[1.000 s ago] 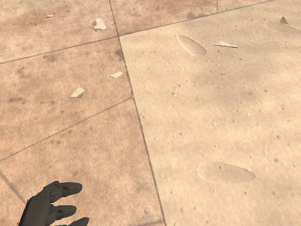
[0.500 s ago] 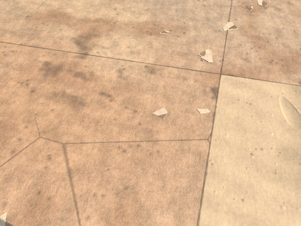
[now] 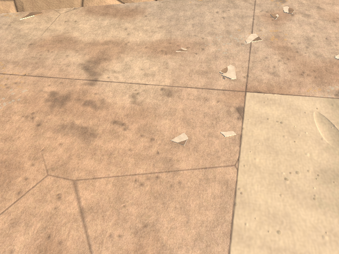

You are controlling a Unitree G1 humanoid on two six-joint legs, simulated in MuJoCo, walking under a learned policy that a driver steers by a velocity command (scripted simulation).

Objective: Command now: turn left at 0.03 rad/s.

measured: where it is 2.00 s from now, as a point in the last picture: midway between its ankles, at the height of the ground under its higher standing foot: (265, 134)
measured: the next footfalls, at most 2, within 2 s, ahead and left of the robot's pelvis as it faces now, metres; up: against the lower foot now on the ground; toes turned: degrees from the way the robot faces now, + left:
right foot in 0.98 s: +0.53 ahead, -0.06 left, +0.00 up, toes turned -23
left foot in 1.38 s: +1.00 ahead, -0.12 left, +0.00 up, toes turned -43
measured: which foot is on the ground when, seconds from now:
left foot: down 0.00-0.96, up 0.98-1.00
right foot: down 0.00-0.50, up 0.52-0.96, down 0.98-1.00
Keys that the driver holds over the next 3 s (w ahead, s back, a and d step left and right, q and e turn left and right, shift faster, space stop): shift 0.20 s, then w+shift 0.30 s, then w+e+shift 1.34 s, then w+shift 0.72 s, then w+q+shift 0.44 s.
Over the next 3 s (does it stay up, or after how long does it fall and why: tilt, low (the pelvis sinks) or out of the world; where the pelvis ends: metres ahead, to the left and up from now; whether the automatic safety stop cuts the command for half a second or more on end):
stays up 1.33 -1.46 0.00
